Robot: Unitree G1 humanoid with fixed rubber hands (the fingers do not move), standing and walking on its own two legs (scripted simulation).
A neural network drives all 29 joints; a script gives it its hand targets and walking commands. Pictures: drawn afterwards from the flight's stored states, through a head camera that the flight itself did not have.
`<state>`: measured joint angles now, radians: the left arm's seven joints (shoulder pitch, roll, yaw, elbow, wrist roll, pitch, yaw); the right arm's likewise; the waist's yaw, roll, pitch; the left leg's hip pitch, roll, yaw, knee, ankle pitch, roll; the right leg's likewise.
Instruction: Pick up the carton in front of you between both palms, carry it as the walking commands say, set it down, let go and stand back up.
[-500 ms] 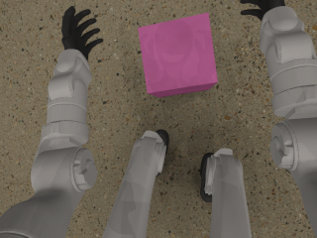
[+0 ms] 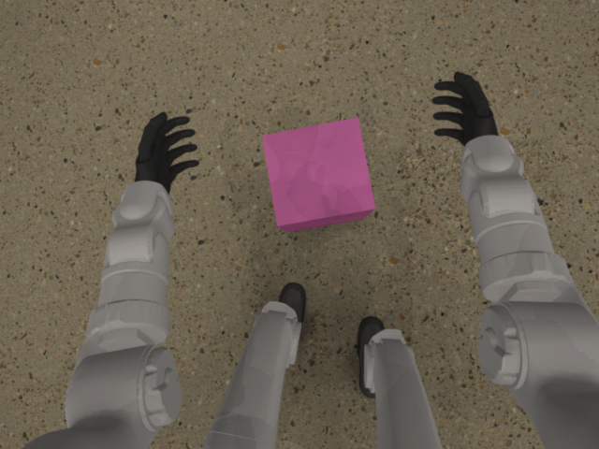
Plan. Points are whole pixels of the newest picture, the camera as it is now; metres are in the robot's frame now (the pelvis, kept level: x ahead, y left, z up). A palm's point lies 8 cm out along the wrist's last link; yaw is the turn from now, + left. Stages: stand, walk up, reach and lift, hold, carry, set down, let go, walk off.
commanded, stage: let go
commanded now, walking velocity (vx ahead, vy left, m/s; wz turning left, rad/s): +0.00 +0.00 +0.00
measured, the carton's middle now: (318, 182) +0.50 +0.09 -0.54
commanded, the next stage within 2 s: stand in 1.22 s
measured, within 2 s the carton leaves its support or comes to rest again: neither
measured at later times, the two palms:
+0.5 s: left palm (73, 310) +0.24 +0.26 +0.02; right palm (565, 276) +0.34 -0.17 +0.01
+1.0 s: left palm (129, 327) +0.24 +0.20 +0.04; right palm out of the picture +0.26 -0.27 +0.05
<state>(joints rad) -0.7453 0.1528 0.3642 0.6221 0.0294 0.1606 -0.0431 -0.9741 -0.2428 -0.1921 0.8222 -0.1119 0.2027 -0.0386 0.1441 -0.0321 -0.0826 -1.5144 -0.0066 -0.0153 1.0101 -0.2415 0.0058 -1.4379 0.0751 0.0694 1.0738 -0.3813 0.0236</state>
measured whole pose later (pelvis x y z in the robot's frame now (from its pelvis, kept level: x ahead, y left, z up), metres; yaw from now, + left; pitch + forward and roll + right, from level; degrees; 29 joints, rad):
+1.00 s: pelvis +0.09 -0.04 +0.11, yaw +3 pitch -3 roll +2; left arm 0.22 0.22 0.04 0.45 0.01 0.11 -0.08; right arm 0.25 -0.22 -0.02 0.44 0.02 0.10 0.05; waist 0.00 -0.05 0.06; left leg -0.15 0.00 -0.06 0.41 -0.22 -0.04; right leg -0.06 0.05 0.04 0.44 -0.34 -0.06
